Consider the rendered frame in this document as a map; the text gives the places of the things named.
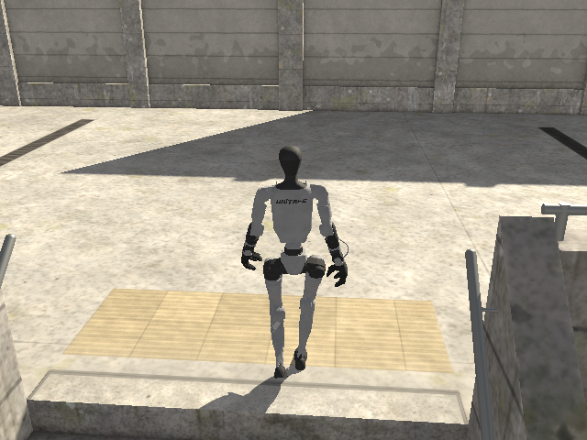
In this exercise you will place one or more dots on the robot right hand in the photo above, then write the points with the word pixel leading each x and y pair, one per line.
pixel 342 274

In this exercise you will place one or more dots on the left robot foot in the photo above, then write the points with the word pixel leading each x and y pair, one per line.
pixel 280 372

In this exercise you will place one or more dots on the humanoid robot head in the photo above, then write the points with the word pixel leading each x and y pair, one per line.
pixel 290 158

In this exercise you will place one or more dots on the robot left hand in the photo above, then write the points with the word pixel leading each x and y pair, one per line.
pixel 245 260

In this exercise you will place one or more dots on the robot right forearm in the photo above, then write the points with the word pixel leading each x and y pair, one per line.
pixel 334 248

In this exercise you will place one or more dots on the right robot upper arm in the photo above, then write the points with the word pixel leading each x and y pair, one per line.
pixel 324 209

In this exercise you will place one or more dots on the left robot upper arm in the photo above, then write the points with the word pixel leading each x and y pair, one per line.
pixel 263 195

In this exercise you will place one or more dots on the robot left forearm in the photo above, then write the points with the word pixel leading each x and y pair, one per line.
pixel 250 243

